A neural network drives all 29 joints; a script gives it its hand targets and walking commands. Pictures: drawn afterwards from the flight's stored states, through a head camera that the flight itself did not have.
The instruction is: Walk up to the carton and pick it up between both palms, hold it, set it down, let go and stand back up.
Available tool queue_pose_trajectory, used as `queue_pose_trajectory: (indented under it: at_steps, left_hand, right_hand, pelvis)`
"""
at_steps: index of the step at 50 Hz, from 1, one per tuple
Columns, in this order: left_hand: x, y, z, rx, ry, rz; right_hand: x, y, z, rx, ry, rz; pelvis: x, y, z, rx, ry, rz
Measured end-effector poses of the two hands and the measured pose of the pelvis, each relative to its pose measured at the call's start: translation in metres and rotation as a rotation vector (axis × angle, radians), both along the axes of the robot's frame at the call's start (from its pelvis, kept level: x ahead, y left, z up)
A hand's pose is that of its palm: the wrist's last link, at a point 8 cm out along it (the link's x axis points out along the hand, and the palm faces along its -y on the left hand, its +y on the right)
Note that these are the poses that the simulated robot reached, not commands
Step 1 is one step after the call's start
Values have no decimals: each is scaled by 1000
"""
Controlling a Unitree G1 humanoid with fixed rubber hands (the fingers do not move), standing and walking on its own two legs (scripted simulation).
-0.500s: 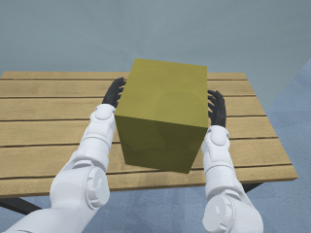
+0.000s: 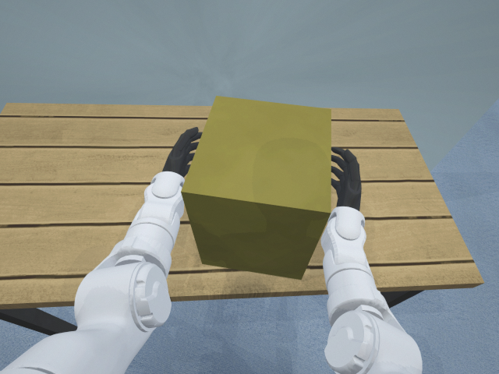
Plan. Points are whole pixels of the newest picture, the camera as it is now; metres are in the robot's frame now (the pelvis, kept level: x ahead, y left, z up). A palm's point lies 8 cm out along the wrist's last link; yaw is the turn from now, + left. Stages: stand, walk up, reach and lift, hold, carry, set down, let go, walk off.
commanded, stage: set down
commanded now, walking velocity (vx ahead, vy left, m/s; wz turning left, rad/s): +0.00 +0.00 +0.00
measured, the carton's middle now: (261, 193) +0.42 -0.05 +0.00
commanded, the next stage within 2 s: none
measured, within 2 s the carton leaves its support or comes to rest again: neither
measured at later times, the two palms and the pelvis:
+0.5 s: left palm (180, 171) +0.44 +0.09 +0.05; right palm (348, 205) +0.36 -0.19 +0.04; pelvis +0.00 +0.00 +0.00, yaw -1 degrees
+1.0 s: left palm (180, 173) +0.43 +0.10 +0.04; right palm (347, 207) +0.36 -0.19 +0.04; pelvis -0.01 +0.00 +0.00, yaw +0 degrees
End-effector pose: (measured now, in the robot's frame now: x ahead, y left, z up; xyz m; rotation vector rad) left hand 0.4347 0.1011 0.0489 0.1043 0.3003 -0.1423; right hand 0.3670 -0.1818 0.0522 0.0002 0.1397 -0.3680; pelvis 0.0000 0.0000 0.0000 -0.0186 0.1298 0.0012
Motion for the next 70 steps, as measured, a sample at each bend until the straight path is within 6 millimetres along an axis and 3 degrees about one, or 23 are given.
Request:
queue_pose_trajectory:
  at_steps: [26, 70]
  left_hand:
    - [1, -7, -3, -26, -12, -6]
    - [2, -6, -8, -15, -47, -14]
  right_hand:
    - [-6, -5, -11, -5, 10, -20]
    - [-8, -4, -13, -32, 0, -19]
  pelvis:
    - [-4, 1, 0, 5, 15, -10]
    - [-6, 0, -3, 1, 19, -12]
